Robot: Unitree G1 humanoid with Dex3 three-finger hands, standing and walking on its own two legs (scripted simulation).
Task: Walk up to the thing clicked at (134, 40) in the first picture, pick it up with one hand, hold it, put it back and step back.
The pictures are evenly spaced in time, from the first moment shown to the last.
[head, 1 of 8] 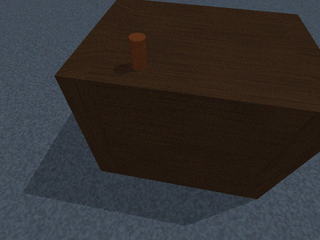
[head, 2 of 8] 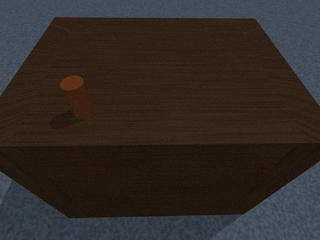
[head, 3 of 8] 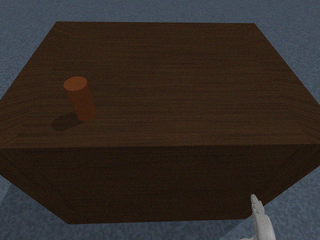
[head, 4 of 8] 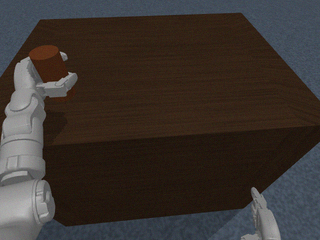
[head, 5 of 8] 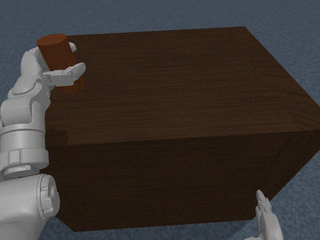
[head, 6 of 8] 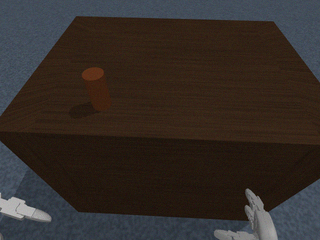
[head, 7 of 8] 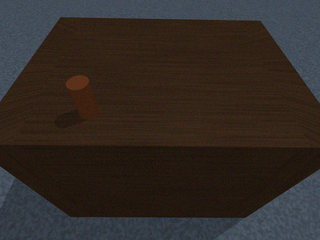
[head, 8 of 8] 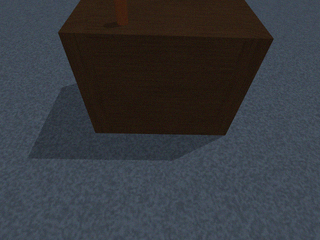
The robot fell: no
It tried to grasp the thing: yes
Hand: left
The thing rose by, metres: 0.26
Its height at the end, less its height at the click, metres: +0.00
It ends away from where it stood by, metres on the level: 0.00
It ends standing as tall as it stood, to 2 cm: yes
